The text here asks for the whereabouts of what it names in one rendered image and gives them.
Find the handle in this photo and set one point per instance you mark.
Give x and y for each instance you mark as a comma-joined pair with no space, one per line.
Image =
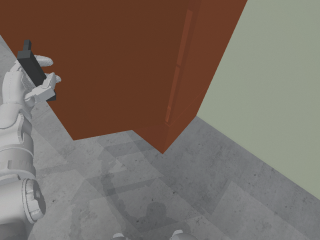
31,66

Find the left robot hand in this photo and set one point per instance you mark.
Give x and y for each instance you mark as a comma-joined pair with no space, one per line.
16,88

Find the robot left forearm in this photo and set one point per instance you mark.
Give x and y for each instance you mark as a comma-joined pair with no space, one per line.
16,144

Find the cupboard door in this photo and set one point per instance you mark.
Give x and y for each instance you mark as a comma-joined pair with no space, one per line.
116,58

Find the left robot shin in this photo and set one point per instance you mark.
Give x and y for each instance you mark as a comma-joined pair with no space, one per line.
118,235

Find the right robot shin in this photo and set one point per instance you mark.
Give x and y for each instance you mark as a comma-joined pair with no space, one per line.
177,232

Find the left robot upper arm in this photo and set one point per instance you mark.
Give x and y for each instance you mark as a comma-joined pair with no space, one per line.
21,205

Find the robot shin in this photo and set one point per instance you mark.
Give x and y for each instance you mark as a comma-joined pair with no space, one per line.
118,235
177,232

